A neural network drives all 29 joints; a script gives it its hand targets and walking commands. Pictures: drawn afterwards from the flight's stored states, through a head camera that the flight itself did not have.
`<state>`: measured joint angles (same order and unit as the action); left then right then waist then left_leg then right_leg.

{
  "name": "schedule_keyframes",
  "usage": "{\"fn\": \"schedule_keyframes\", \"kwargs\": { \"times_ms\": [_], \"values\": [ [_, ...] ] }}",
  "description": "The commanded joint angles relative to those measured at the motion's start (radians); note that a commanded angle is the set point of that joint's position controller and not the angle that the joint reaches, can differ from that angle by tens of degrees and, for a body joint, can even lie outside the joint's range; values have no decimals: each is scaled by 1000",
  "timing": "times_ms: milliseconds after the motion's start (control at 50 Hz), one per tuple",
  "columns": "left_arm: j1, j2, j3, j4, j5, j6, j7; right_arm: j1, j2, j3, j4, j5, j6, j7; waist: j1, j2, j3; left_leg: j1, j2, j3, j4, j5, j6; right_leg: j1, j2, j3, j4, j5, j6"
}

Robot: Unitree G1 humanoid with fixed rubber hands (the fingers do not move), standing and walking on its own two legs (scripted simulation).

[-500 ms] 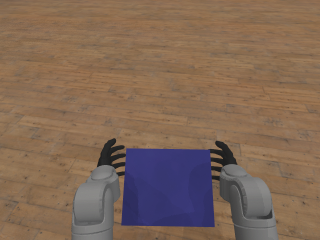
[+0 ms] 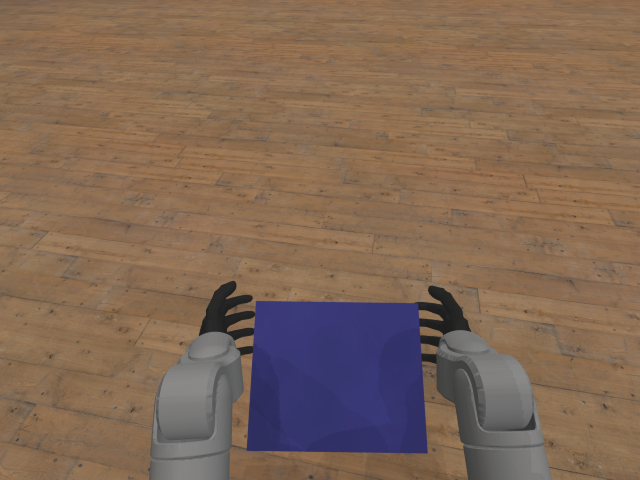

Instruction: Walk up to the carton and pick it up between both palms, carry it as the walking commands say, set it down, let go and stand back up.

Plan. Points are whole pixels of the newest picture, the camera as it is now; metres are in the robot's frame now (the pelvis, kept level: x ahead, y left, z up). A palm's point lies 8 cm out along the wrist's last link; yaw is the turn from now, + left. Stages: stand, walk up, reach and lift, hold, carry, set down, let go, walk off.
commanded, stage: carry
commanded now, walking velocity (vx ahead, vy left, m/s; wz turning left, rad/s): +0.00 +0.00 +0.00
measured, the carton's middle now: (333, 371) +0.30 +0.00 -0.02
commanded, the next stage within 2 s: hold in 1.28 s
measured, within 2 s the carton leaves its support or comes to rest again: neither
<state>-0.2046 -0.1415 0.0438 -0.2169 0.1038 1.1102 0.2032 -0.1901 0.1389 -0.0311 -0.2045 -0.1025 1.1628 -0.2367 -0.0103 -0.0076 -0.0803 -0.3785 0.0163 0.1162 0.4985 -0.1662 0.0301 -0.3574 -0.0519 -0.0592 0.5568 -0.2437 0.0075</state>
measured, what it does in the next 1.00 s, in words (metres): stands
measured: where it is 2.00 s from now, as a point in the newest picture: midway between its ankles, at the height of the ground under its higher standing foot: outside the picture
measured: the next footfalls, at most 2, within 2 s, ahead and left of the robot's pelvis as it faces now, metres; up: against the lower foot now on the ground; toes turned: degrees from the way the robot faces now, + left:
none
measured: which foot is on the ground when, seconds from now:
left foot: down 0.00-1.00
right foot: down 0.00-1.00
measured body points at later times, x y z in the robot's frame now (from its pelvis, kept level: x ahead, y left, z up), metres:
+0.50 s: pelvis +0.00 +0.00 +0.00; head +0.00 +0.00 +0.45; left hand +0.30 +0.13 +0.06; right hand +0.29 -0.15 +0.05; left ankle +0.06 +0.10 -0.73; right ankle +0.03 -0.12 -0.73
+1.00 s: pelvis +0.00 +0.00 +0.00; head -0.01 +0.00 +0.45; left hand +0.30 +0.13 +0.05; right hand +0.28 -0.15 +0.05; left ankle +0.06 +0.10 -0.73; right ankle +0.03 -0.12 -0.73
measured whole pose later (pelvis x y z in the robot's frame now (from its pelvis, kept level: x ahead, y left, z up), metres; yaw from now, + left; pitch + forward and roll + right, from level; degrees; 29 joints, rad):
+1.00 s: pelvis +0.00 +0.00 +0.00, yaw -1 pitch +2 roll +1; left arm -0.16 -0.13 0.05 -0.07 0.11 0.92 0.16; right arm -0.16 0.13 -0.06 -0.05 -0.11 0.95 -0.19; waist -0.01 -0.01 -0.08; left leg -0.37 0.02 0.13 0.52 -0.18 0.03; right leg -0.35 -0.05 -0.05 0.57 -0.25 0.01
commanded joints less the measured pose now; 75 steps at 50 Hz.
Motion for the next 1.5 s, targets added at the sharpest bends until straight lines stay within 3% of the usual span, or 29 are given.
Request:
{"fn": "schedule_keyframes", "kwargs": {
  "times_ms": [0,40,60,80,140,160,180,220,240,300,360,580,600,680,740,900,920,1000,1120,1180,1260,1280,1300,1320,1360,1400,1420,1440,1480],
  "values": [
    [-398,-974,-483,-48,-299,-44,-233,-491,951,471,-115,296,-98,261,1,-3,-325,167,132,-138,-103,-5,-1,63,-98,109,-128,32,-32],
    [-414,-1003,-513,-103,-318,-58,-236,-519,979,502,-181,318,-115,263,3,-2,-327,166,135,-143,-98,32,1,80,-94,105,-119,72,-30],
    [-399,-979,-477,-35,-292,-70,-238,-510,949,468,-122,293,-128,264,2,-9,-345,176,135,-137,-98,23,2,83,-95,100,-118,58,-33],
    [-406,-1003,-506,-84,-309,-73,-236,-531,969,499,-190,315,-133,264,3,9,-338,180,136,-138,-101,37,0,82,-93,100,-112,67,-32],
    [-391,-949,-464,-11,-270,-88,-235,-497,924,454,-89,276,-145,266,6,21,-339,174,138,-143,-106,29,7,89,-87,94,-101,73,-32],
    [-408,-983,-508,-101,-302,-89,-232,-511,960,497,-177,310,-146,266,4,14,-328,173,142,-147,-112,2,6,74,-84,100,-106,54,-32],
    [-383,-944,-458,-2,-262,-98,-236,-505,918,456,-95,277,-156,269,5,14,-325,169,139,-146,-114,-15,6,72,-86,101,-111,45,-33],
    [-414,-960,-491,-64,-289,-107,-237,-496,936,467,-130,284,-164,266,3,11,-329,162,139,-153,-125,-54,4,73,-84,107,-117,17,-34],
    [-394,-935,-457,-6,-266,-117,-239,-494,908,444,-84,263,-174,267,4,-7,-343,169,139,-144,-112,-5,4,89,-88,104,-110,61,-33],
    [-389,-940,-464,-35,-276,-132,-238,-514,915,468,-140,283,-192,264,3,-25,-346,175,131,-135,-98,14,3,96,-92,111,-119,66,-34],
    [-386,-911,-460,-40,-269,-149,-232,-481,888,447,-114,271,-205,263,3,12,-347,181,132,-135,-102,-10,6,83,-91,108,-119,37,-38],
    [-351,-852,-439,6,-239,-190,-232,-435,842,434,-49,241,-242,261,3,-16,-327,167,132,-124,-80,20,6,92,-94,115,-115,79,-37],
    [-368,-874,-461,-52,-266,-191,-230,-469,857,455,-123,268,-246,257,3,-14,-330,168,129,-123,-82,22,4,88,-93,112,-118,68,-38],
    [-350,-829,-432,13,-230,-204,-231,-428,825,422,-27,234,-255,264,3,-2,-341,178,136,-122,-74,41,5,93,-91,112,-108,95,-36],
    [-374,-853,-450,-26,-250,-209,-231,-463,836,438,-87,248,-262,262,3,-25,-333,168,132,-125,-72,33,7,94,-91,123,-110,98,-37],
    [-358,-823,-435,31,-222,-221,-234,-437,813,418,-19,226,-274,267,4,2,-306,154,136,-131,-90,7,7,80,-87,125,-107,70,-38],
    [-378,-842,-459,-31,-249,-220,-230,-457,830,437,-83,251,-274,262,5,1,-307,150,137,-136,-99,-2,6,82,-81,112,-97,64,-34],
    [-366,-817,-435,28,-225,-222,-231,-430,813,408,-2,223,-274,265,5,3,-306,148,135,-131,-95,-24,6,71,-85,127,-111,52,-35],
    [-384,-831,-448,-17,-241,-234,-233,-470,823,428,-70,243,-287,266,5,-13,-323,157,136,-129,-94,10,9,93,-82,120,-92,81,-31],
    [-370,-798,-432,20,-221,-237,-233,-419,804,406,5,217,-285,268,5,-14,-330,153,134,-129,-90,-10,9,88,-88,129,-101,69,-35],
    [-369,-818,-438,23,-222,-237,-234,-450,810,419,-24,227,-289,270,5,-3,-311,148,138,-137,-98,0,10,83,-78,120,-89,72,-29],
    [-257,-647,-240,374,-43,-270,-248,-287,607,235,327,16,-321,307,22,0,57,299,-82,-196,-111,-124,-4,1,124,119,-150,-41,-69],
    [-347,-655,-308,377,-76,-332,-259,-360,589,295,345,43,-392,317,10,4,17,296,-69,-226,-90,-115,-5,-27,126,132,-131,-57,-79],
    [-408,-713,-385,282,-111,-373,-277,-430,637,362,239,87,-445,334,0,-18,-73,338,-64,-235,-73,-63,-5,-21,124,142,-119,-33,-70],
    [-554,-894,-448,170,-139,-406,-284,-711,775,471,140,177,-500,389,78,33,-290,427,-74,-240,-22,61,-17,34,126,154,-80,36,-69],
    [-627,-1007,-521,172,-181,-420,-309,-801,868,510,94,203,-522,409,43,16,-428,462,-66,-262,-4,124,-16,107,142,151,-63,117,-65],
    [-659,-1033,-530,186,-192,-421,-320,-811,879,492,128,192,-522,412,21,47,-434,460,-63,-263,-9,92,-22,116,139,156,-66,109,-68],
    [-694,-1068,-553,212,-210,-419,-331,-796,877,465,172,172,-521,417,-27,65,-424,452,-46,-279,-31,33,-31,123,143,150,-61,104,-65],
    [-711,-1059,-519,285,-200,-416,-349,-774,899,434,268,149,-518,426,-34,69,-373,423,-49,-273,-48,-46,-30,129,132,156,-85,48,-68]
  ]
}}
